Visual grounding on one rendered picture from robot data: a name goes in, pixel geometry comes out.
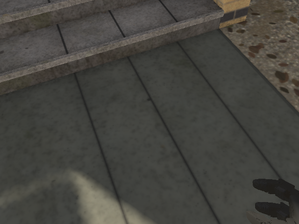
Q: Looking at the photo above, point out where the right robot hand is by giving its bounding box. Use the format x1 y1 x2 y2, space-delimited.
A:
246 179 299 224

